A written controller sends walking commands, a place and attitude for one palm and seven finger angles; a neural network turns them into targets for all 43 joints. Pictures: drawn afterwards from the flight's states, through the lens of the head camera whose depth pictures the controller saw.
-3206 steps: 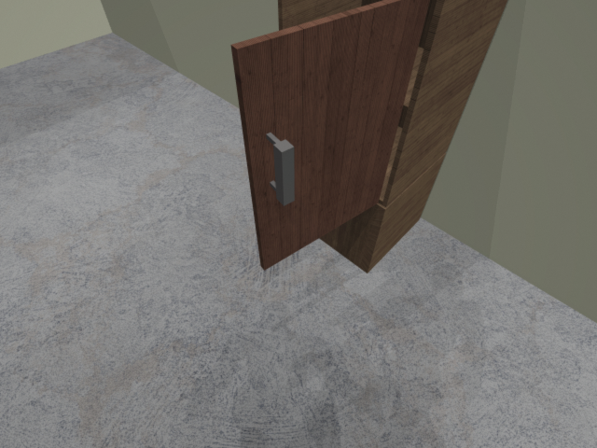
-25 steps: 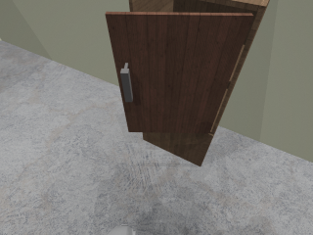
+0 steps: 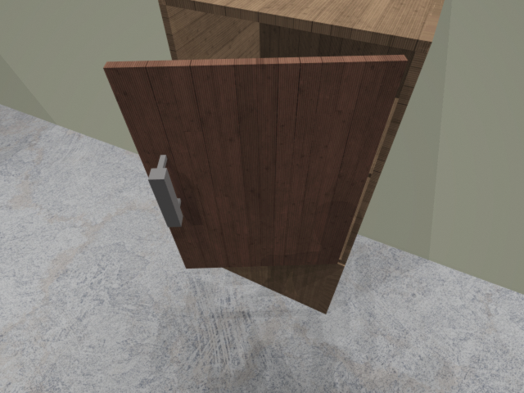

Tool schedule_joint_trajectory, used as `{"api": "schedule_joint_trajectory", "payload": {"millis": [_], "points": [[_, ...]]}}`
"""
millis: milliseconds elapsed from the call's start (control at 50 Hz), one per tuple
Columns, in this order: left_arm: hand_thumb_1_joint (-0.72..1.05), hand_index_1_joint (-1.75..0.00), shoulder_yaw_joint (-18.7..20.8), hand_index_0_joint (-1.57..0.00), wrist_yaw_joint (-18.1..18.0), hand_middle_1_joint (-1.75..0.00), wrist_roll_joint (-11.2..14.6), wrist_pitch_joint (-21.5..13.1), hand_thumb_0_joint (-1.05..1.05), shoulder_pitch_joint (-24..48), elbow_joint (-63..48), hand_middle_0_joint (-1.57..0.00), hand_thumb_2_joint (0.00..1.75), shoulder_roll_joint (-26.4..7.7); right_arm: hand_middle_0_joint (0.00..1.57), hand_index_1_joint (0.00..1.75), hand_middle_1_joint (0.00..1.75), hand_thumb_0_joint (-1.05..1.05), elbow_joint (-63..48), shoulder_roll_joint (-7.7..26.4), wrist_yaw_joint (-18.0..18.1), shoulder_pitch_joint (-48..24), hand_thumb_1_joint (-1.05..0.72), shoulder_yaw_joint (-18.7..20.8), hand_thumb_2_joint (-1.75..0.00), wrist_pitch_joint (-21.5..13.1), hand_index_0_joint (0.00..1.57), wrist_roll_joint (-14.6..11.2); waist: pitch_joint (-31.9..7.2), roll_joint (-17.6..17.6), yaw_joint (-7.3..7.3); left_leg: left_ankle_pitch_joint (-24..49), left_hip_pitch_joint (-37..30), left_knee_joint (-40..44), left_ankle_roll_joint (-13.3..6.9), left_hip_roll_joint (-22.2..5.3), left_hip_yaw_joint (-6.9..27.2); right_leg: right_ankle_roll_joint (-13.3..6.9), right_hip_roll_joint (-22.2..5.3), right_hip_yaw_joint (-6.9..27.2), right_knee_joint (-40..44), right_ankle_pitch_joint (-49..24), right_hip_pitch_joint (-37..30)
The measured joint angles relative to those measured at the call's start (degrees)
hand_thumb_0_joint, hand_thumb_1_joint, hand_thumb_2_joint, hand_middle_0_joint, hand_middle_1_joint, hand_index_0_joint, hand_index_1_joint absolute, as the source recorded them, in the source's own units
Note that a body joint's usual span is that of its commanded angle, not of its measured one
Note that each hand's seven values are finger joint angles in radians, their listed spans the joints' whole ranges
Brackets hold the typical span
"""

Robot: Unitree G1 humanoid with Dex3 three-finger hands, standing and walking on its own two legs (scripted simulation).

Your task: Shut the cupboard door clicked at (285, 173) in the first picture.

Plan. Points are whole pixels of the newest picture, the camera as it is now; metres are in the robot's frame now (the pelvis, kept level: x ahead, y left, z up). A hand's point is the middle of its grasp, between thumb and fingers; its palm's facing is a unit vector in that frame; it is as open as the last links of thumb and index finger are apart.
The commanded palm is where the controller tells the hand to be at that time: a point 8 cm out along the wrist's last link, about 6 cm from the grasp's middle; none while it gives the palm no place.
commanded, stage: come to a stop and stand still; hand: left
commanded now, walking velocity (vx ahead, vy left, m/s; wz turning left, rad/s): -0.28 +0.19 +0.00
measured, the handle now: (169, 191) +0.45 +0.20 +0.03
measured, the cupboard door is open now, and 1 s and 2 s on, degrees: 27 27 27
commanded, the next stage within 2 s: look again from close up in 1.24 s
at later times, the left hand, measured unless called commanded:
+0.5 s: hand out of the picture +0.04 +0.23 -0.18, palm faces +0.10 -0.97 -0.21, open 7.3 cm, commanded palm none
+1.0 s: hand out of the picture -0.05 +0.18 -0.17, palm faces +0.01 -0.99 -0.16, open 7.3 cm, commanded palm none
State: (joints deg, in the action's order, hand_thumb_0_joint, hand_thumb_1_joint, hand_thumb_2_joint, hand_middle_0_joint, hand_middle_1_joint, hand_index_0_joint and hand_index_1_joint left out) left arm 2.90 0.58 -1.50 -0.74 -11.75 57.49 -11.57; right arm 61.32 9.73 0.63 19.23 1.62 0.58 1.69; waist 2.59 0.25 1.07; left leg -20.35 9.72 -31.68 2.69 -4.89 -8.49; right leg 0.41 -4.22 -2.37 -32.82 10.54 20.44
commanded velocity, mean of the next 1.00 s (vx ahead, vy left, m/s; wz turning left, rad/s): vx -0.06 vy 0.03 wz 0.00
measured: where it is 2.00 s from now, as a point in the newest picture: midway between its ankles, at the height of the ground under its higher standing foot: outside the picture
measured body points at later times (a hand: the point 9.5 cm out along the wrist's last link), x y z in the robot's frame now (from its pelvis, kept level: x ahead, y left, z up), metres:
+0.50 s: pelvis -0.01 +0.03 +0.01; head +0.01 +0.06 +0.45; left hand +0.03 +0.28 -0.16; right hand +0.08 -0.21 -0.13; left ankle +0.01 +0.12 -0.73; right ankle +0.01 -0.11 -0.69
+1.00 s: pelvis -0.05 +0.02 +0.02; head -0.06 +0.03 +0.46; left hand -0.05 +0.23 -0.15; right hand -0.07 -0.21 -0.14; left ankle +0.01 +0.12 -0.73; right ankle -0.09 -0.10 -0.73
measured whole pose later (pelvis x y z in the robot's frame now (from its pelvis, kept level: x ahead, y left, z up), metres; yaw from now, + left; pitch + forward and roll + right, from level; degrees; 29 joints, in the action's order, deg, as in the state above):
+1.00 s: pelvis -0.05 +0.02 +0.02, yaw +0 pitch -3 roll +0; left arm -0.4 -2.1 -0.9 1.2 -16.9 64.3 -7.5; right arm 65.5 9.5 1.0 17.0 0.4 1.5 0.7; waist 1.1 1.1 1.2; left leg -7.3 12.6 -22.3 -1.9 0.1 -5.1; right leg -0.2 0.2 0.5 -23.7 16.6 4.6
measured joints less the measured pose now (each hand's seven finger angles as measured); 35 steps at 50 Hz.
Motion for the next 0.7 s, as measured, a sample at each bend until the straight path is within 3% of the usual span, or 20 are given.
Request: {"api": "schedule_joint_trajectory", "payload": {"millis": [80, 260, 320, 360, 380, 400, 460, 540, 600, 700], "points": [[0.91, -0.30, -1.7, -0.20, -0.8, -0.30, 0.1, -0.1, 0.01, 1.6, 1.7, -0.20, 0.90, 2.6, 0.20, 0.30, 0.30, 0.01, 0.7, 1.5, 0.3, -1.7, -0.91, 0.4, -0.90, 1.5, 0.20, -0.9, 0.5, -3.3, 1.00, -8.8, 2.8, -7.4, -0.9, 0.6, 4.0, -1.1, 1.8, -1.9, -0.4, 3.2, -1.3], [0.92, -0.30, -1.0, -0.20, -2.7, -0.30, -0.1, 1.1, 0.00, 5.3, 0.2, -0.20, 0.90, 2.7, 0.20, 0.30, 0.29, 0.01, -2.0, 1.1, 0.7, -7.4, -0.91, 0.8, -0.90, 2.8, 0.20, -1.3, 2.7, 0.6, -1.09, -9.6, 10.6, -17.7, 0.0, 5.7, 6.0, -1.3, 0.4, -2.7, 5.0, 0.2, -3.3], [0.92, -0.30, -0.6, -0.20, -2.8, -0.30, -0.3, 1.9, 0.00, 5.1, 0.0, -0.20, 0.90, 2.0, 0.19, 0.30, 0.29, 0.01, -3.5, 1.5, 0.6, -9.3, -0.91, 1.1, -0.90, 2.8, 0.20, -1.2, 2.9, 1.1, -1.42, -6.7, 10.7, -14.8, 0.0, 5.6, 6.2, -0.5, 0.1, -2.9, 4.8, -0.2, -2.8], [0.91, -0.30, -0.3, -0.20, -2.7, -0.30, -0.3, 2.4, 0.00, 4.4, 0.1, -0.20, 0.90, 1.3, 0.19, 0.30, 0.29, 0.01, -4.5, 1.6, 0.3, -9.9, -0.91, 1.1, -0.90, 2.4, 0.20, -1.2, 2.6, 1.6, -1.37, -1.2, 8.5, -7.7, -0.1, 5.2, 6.0, 0.3, -0.2, -2.8, 3.1, 0.2, -1.9], [0.91, -0.30, -0.2, -0.20, -2.7, -0.30, -0.1, 2.8, 0.01, 3.8, 0.1, -0.20, 0.90, 1.0, 0.19, 0.30, 0.29, 0.01, -5.1, 1.8, 0.2, -9.7, -0.91, 0.9, -0.90, 1.9, 0.20, -1.1, 2.1, 1.4, -1.32, 2.4, 6.6, -2.8, -0.5, 4.5, 6.2, 0.7, 0.0, -2.9, 1.6, 0.8, -1.1], [0.91, -0.30, -0.1, -0.20, -2.6, -0.30, 0.1, 3.2, 0.01, 3.5, 0.3, -0.20, 0.90, 0.5, 0.19, 0.30, 0.29, 0.01, -5.3, 1.6, 0.1, -9.6, -0.91, 0.9, -0.90, 1.5, 0.20, -0.8, 1.9, 1.7, -1.24, 3.7, 6.5, -1.9, -2.0, 4.7, 6.2, 0.9, -0.2, -2.7, -0.6, 2.8, -0.2], [0.91, -0.30, 0.5, -0.20, -2.6, -0.30, 0.3, 4.7, 0.01, 2.1, 0.7, -0.20, 0.90, -0.8, 0.19, 0.30, 0.29, 0.01, -5.5, 0.4, 0.4, -9.2, -0.91, 0.0, -0.90, 1.6, 0.20, 0.0, 1.3, 3.1, -1.90, 3.4, 5.9, -1.9, -5.3, 5.3, 5.0, 0.2, 1.5, 1.8, -10.4, 13.5, 2.1], [0.91, -0.30, 0.8, -0.20, -2.2, -0.30, 0.2, 5.3, 0.01, 0.4, 1.4, -0.20, 0.90, -1.6, 0.20, 0.30, 0.29, 0.01, -5.5, -0.7, 1.1, -8.7, -0.91, -1.1, -0.90, 1.3, 0.20, 0.1, 0.6, 2.9, -2.45, 6.1, 5.0, 2.3, -6.0, 5.7, 4.4, 0.4, 3.5, 4.5, -20.8, 14.3, 2.9], [0.91, -0.30, 0.5, -0.20, -2.1, -0.30, 0.3, 4.9, 0.01, -1.1, 1.9, -0.20, 0.90, -1.6, 0.20, 0.30, 0.30, 0.01, -4.9, -1.2, 1.2, -8.8, -0.91, -1.4, -0.90, 0.9, 0.20, -0.2, 0.3, 2.4, -2.79, 8.0, 4.8, 4.9, -6.4, 6.1, 3.8, 0.8, 3.3, 4.5, -18.9, 14.2, 0.1], [0.91, -0.30, -0.7, -0.20, -2.2, -0.30, 0.5, 4.2, 0.01, -3.1, 3.4, -0.20, 0.90, -0.5, 0.20, 0.30, 0.30, 0.01, -3.7, -0.9, 1.0, -8.8, -0.92, -1.0, -0.90, 0.3, 0.20, -0.6, -0.2, 1.0, -2.21, 9.6, 5.8, 6.1, -6.5, 6.4, 2.7, 0.6, 2.6, 3.2, -2.9, 11.3, -8.5]]}}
